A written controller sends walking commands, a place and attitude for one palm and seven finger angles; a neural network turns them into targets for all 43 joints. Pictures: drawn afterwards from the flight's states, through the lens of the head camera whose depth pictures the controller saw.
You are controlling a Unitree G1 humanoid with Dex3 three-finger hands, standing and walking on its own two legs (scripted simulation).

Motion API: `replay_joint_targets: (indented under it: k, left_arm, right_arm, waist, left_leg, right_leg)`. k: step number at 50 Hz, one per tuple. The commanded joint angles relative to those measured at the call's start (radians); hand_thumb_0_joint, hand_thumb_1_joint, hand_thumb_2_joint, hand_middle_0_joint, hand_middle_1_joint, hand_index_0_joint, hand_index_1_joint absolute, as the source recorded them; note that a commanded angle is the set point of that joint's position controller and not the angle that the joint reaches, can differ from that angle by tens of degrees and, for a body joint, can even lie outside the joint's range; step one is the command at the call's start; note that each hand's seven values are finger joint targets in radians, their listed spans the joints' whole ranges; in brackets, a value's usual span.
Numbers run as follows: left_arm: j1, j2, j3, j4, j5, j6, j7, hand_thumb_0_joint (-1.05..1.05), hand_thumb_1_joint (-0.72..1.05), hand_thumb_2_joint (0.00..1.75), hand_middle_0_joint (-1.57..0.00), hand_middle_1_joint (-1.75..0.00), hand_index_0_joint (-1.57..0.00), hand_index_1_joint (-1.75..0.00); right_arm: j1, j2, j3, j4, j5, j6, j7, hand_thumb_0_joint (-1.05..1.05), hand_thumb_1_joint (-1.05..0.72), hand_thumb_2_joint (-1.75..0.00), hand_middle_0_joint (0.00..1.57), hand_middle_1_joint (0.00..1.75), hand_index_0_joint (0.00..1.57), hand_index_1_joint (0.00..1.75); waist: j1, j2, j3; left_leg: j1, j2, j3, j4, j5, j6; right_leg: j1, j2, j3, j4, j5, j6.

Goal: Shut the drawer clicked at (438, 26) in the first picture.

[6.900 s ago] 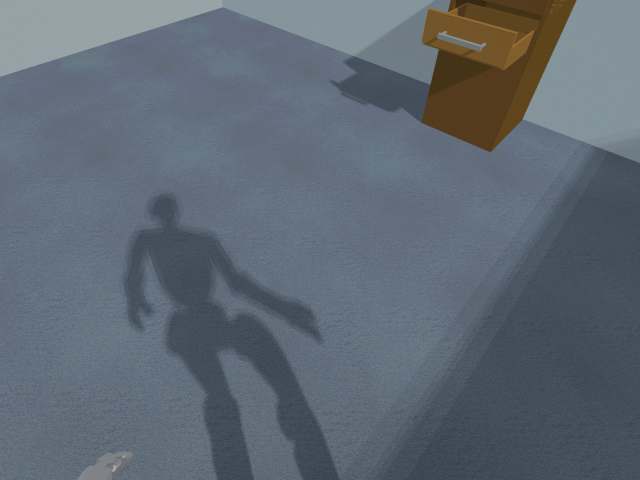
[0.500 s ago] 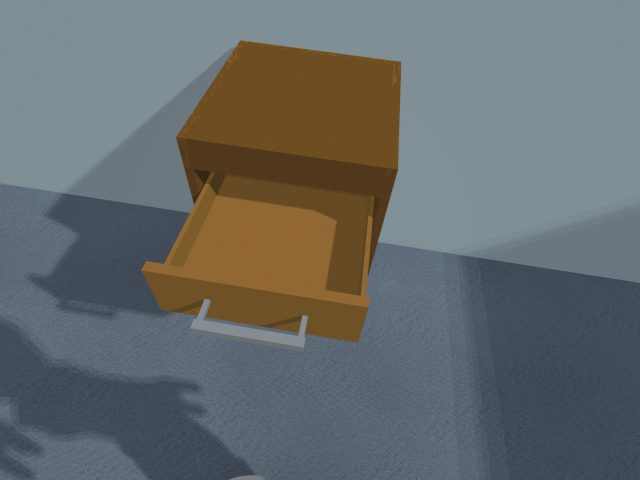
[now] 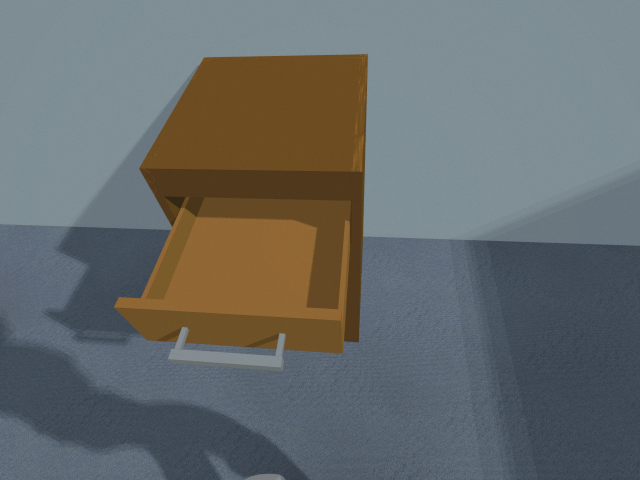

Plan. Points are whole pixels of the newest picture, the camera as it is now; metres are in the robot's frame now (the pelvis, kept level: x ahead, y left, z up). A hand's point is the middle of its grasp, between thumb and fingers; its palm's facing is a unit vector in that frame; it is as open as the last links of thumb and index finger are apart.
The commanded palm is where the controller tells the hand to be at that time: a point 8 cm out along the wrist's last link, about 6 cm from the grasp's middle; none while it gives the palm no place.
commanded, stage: come to a stop and stand still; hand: left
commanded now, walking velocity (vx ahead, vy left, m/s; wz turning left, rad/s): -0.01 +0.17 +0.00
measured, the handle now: (229, 348) +0.34 +0.19 -0.16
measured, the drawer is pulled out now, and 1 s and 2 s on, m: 0.26 0.26 0.26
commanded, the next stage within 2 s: look again from close up in 0.56 s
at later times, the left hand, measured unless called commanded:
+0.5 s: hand out of the picture -0.06 +0.22 -0.17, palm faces +0.08 -0.98 -0.18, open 7.4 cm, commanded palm none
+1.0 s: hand out of the picture -0.03 +0.19 -0.17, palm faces +0.03 -0.98 -0.22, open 7.3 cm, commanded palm none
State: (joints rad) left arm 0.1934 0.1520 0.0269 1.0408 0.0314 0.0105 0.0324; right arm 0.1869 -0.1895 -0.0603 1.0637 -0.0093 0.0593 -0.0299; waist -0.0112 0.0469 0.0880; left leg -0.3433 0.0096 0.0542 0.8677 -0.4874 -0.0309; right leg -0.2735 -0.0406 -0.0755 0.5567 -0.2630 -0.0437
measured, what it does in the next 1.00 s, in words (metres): steps on the spot: left foot, then right foot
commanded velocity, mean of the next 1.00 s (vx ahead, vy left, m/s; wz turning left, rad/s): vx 0.06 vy -0.02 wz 0.00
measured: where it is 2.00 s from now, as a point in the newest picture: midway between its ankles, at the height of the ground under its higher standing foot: outside the picture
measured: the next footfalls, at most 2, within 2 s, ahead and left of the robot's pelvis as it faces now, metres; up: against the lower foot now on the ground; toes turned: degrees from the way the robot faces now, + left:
left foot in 0.32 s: +0.00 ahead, +0.13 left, +0.00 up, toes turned +3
right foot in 0.66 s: -0.02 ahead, -0.07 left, +0.00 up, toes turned -3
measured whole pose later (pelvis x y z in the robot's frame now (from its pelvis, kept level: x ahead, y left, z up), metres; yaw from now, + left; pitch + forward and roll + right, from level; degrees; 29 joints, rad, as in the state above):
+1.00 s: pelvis -0.03 +0.02 +0.00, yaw +1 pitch -2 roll +0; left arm 0.30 0.13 -0.01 1.10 0.02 -0.02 0.04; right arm 0.30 -0.16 0.01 1.09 -0.02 -0.01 -0.03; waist -0.02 0.05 0.00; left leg -0.19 0.01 0.08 0.54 -0.32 0.02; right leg -0.16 0.03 -0.08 0.51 -0.33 -0.05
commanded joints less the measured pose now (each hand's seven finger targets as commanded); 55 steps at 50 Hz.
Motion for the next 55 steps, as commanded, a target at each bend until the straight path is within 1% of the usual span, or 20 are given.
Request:
replay_joint_targets:
  k: [1, 4, 9, 15, 17, 18, 22, 27, 30, 32, 33, 34, 35, 36, 38, 42, 45, 47, 50, 55]
  left_arm:
    - [0.05, 0.185, 0.05, -0.049, -0.005, -0.016, 0.021, 0.0, 0.9, 0.9, -0.2, -0.3, -0.2, -0.3]
    - [0.085, 0.196, 0.057, -0.044, -0.004, -0.017, 0.021, 0.0, 0.9, 0.9, -0.2, -0.3, -0.2, -0.3]
    - [0.082, 0.212, 0.066, -0.05, 0.004, -0.007, 0.014, 0.0, 0.9, 0.9, -0.2, -0.3, -0.2, -0.3]
    - [0.013, 0.145, 0.044, -0.042, -0.012, 0.007, 0.002, 0.0, 0.9, 0.9, -0.2, -0.3, -0.2, -0.3]
    - [0.011, 0.071, 0.034, -0.058, -0.019, 0.015, -0.009, 0.0, 0.9, 0.9, -0.2, -0.3, -0.2, -0.3]
    - [0.018, 0.062, 0.037, -0.058, -0.012, 0.012, -0.014, 0.0, 0.9, 0.9, -0.2, -0.3, -0.2, -0.3]
    - [0.098, 0.074, 0.042, -0.008, 0.003, 0.007, -0.026, 0.0, 0.9, 0.9, -0.2, -0.3, -0.2, -0.3]
    - [0.048, 0.048, 0.019, -0.018, -0.007, -0.012, -0.027, 0.0, 0.9, 0.9, -0.2, -0.3, -0.2, -0.3]
    - [0.072, 0.032, 0.01, 0.001, -0.02, -0.023, -0.019, 0.0, 0.9, 0.9, -0.2, -0.3, -0.2, -0.3]
    - [0.175, 0.034, 0.011, 0.048, -0.019, -0.036, -0.013, 0.0, 0.9, 0.9, -0.2, -0.3, -0.2, -0.3]
    - [0.281, 0.099, 0.009, 0.119, -0.006, -0.058, 0.035, 0.0, 0.9, 0.9, -0.2, -0.3, -0.2, -0.3]
    - [0.272, 0.132, 0.0, 0.085, -0.011, -0.069, 0.028, 0.0, 0.9, 0.9, -0.2, -0.3, -0.2, -0.3]
    - [0.231, 0.141, -0.003, 0.049, -0.011, -0.079, 0.016, 0.0, 0.9, 0.9, -0.2, -0.3, -0.2, -0.3]
    - [0.221, 0.101, -0.003, 0.055, -0.011, -0.092, 0.021, 0.0, 0.9, 0.9, -0.2, -0.3, -0.2, -0.3]
    - [0.171, 0.086, -0.005, 0.031, -0.012, -0.089, 0.028, 0.0, 0.9, 0.9, -0.2, -0.3, -0.2, -0.3]
    - [0.118, 0.095, -0.012, 0.014, -0.017, -0.061, 0.022, 0.0, 0.9, 0.9, -0.2, -0.3, -0.2, -0.3]
    - [0.158, 0.046, -0.021, 0.025, -0.022, -0.042, 0.016, 0.0, 0.9, 0.9, -0.2, -0.3, -0.2, -0.3]
    - [0.16, 0.054, -0.02, 0.018, -0.016, -0.041, 0.016, 0.0, 0.9, 0.9, -0.2, -0.3, -0.2, -0.3]
    - [0.174, 0.058, -0.025, 0.028, -0.018, -0.048, 0.011, 0.0, 0.9, 0.9, -0.2, -0.3, -0.2, -0.3]
    - [0.188, 0.066, -0.029, 0.034, -0.024, -0.056, 0.012, 0.0, 0.9, 0.9, -0.2, -0.3, -0.2, -0.3]
  right_arm:
    - [0.069, -0.049, -0.012, -0.039, 0.002, -0.008, 0.01, 0.0, -0.9, -0.9, 0.2, 0.3, 0.2, 0.3]
    - [0.045, -0.052, -0.009, -0.056, 0.0, -0.01, 0.013, 0.0, -0.9, -0.9, 0.2, 0.3, 0.2, 0.3]
    - [0.046, -0.043, -0.001, -0.066, 0.001, -0.018, 0.022, 0.0, -0.9, -0.9, 0.2, 0.3, 0.2, 0.3]
    - [0.223, -0.033, 0.015, -0.001, -0.006, -0.047, 0.01, 0.0, -0.9, -0.9, 0.2, 0.3, 0.2, 0.3]
    - [0.191, -0.122, 0.006, -0.027, -0.027, -0.052, 0.003, 0.0, -0.9, -0.9, 0.2, 0.3, 0.2, 0.3]
    - [0.126, -0.147, 0.007, -0.052, -0.028, -0.05, 0.0, 0.0, -0.9, -0.9, 0.2, 0.3, 0.2, 0.3]
    - [0.087, -0.093, 0.024, -0.047, -0.014, -0.076, -0.008, 0.0, -0.9, -0.9, 0.2, 0.3, 0.2, 0.3]
    - [0.216, -0.077, 0.022, 0.002, -0.017, -0.091, -0.019, 0.0, -0.9, -0.9, 0.2, 0.3, 0.2, 0.3]
    - [0.233, -0.077, 0.024, 0.032, -0.016, -0.088, -0.024, 0.0, -0.9, -0.9, 0.2, 0.3, 0.2, 0.3]
    - [0.236, -0.064, 0.024, 0.042, -0.003, -0.087, -0.024, 0.0, -0.9, -0.9, 0.2, 0.3, 0.2, 0.3]
    - [0.059, -0.075, 0.029, -0.018, 0.015, -0.11, -0.001, 0.0, -0.9, -0.9, 0.2, 0.3, 0.2, 0.3]
    - [0.099, 0.013, 0.043, -0.066, 0.001, -0.095, 0.008, 0.0, -0.9, -0.9, 0.2, 0.3, 0.2, 0.3]
    - [0.155, 0.018, 0.047, -0.068, -0.019, -0.084, 0.015, 0.0, -0.9, -0.9, 0.2, 0.3, 0.2, 0.3]
    - [0.161, 0.034, 0.053, -0.043, -0.009, -0.083, 0.019, 0.0, -0.9, -0.9, 0.2, 0.3, 0.2, 0.3]
    - [0.181, 0.025, 0.053, -0.041, 0.0, -0.077, 0.018, 0.0, -0.9, -0.9, 0.2, 0.3, 0.2, 0.3]
    - [0.222, 0.046, 0.061, -0.002, -0.003, -0.079, 0.011, 0.0, -0.9, -0.9, 0.2, 0.3, 0.2, 0.3]
    - [0.224, -0.015, 0.058, 0.011, -0.009, -0.089, 0.004, 0.0, -0.9, -0.9, 0.2, 0.3, 0.2, 0.3]
    - [0.181, -0.023, 0.063, -0.006, -0.009, -0.077, 0.005, 0.0, -0.9, -0.9, 0.2, 0.3, 0.2, 0.3]
    - [0.18, -0.013, 0.069, 0.003, -0.007, -0.082, 0.005, 0.0, -0.9, -0.9, 0.2, 0.3, 0.2, 0.3]
    - [0.197, -0.034, 0.073, 0.022, -0.004, -0.095, -0.002, 0.0, -0.9, -0.9, 0.2, 0.3, 0.2, 0.3]
  waist:
    - [0.025, -0.182, -0.119]
    - [0.051, -0.199, -0.135]
    - [0.069, -0.224, -0.112]
    - [-0.009, -0.125, -0.095]
    - [-0.004, 0.137, 0.016]
    - [0.019, 0.147, 0.06]
    - [0.043, 0.084, 0.089]
    - [-0.021, 0.095, 0.023]
    - [-0.017, 0.104, -0.041]
    - [0.019, 0.028, -0.117]
    - [0.097, -0.071, -0.043]
    - [0.037, -0.231, -0.042]
    - [0.017, -0.114, -0.11]
    - [0.007, -0.245, -0.164]
    - [-0.015, -0.219, -0.178]
    - [-0.04, -0.091, -0.083]
    - [-0.005, 0.049, 0.021]
    - [0.002, 0.001, 0.078]
    - [0.003, -0.003, 0.105]
    - [0.0, -0.063, -0.047]
  left_leg:
    - [-0.078, 0.02, -0.07, 0.155, 0.018, -0.02]
    - [-0.083, 0.018, -0.062, 0.079, 0.023, -0.031]
    - [0.011, 0.011, -0.034, -0.123, 0.035, -0.013]
    - [0.321, 0.028, -0.032, -0.555, 0.146, 0.03]
    - [0.062, 0.248, -0.321, -0.779, -0.246, 0.123]
    - [-0.058, 0.301, -0.374, -0.834, -0.282, 0.166]
    - [0.038, 0.229, -0.25, -0.77, -0.018, 0.166]
    - [0.259, 0.24, -0.22, -0.664, 0.37, 0.195]
    - [0.275, 0.241, -0.203, -0.548, 0.692, 0.193]
    - [0.231, 0.174, -0.143, -0.435, 0.645, 0.125]
    - [0.07, 0.123, -0.041, -0.217, 0.448, 0.05]
    - [-0.039, 0.031, -0.028, -0.138, 0.036, 0.039]
    - [-0.042, 0.035, -0.022, -0.12, 0.032, 0.042]
    - [-0.043, 0.04, -0.025, -0.057, 0.031, 0.042]
    - [-0.03, 0.05, -0.032, -0.03, 0.042, 0.04]
    - [0.174, 0.02, 0.008, -0.364, 0.209, 0.028]
    - [0.112, 0.137, -0.11, -0.47, 0.357, 0.079]
    - [0.042, 0.114, -0.105, -0.479, 0.218, 0.08]
    - [0.063, 0.096, -0.104, -0.506, 0.265, 0.076]
    - [0.182, 0.101, -0.082, -0.482, 0.455, 0.072]
  right_leg:
    - [0.14, -0.274, 0.218, -0.187, 0.631, -0.147]
    - [0.196, -0.28, 0.234, -0.201, 0.573, -0.149]
    - [0.121, -0.259, 0.279, -0.291, 0.153, -0.135]
    - [-0.129, -0.097, 0.174, -0.252, -0.292, 0.005]
    - [-0.123, 0.032, 0.021, 0.026, -0.168, 0.052]
    - [-0.1, 0.049, 0.012, 0.188, -0.126, 0.05]
    - [-0.225, 0.025, 0.083, 0.439, -0.076, 0.046]
    - [-0.232, 0.001, 0.044, 0.231, -0.139, 0.06]
    - [-0.07, 0.02, 0.03, 0.009, -0.136, 0.049]
    - [0.13, 0.01, 0.033, -0.217, 0.129, 0.048]
    - [0.13, -0.095, 0.173, -0.235, 0.451, 0.046]
    - [0.128, -0.2, 0.284, -0.259, 0.419, -0.002]
    - [0.195, -0.246, 0.273, -0.237, 0.462, -0.063]
    - [0.23, -0.215, 0.27, -0.234, 0.572, -0.082]
    - [0.249, -0.209, 0.217, -0.198, 0.696, -0.123]
    - [0.067, -0.137, 0.145, -0.151, 0.372, -0.091]
    - [0.008, -0.036, 0.11, -0.137, 0.056, -0.016]
    - [0.011, -0.04, 0.126, -0.193, -0.036, -0.018]
    - [-0.002, -0.045, 0.139, -0.203, 0.016, -0.02]
    - [0.104, -0.065, 0.125, -0.168, 0.252, -0.015]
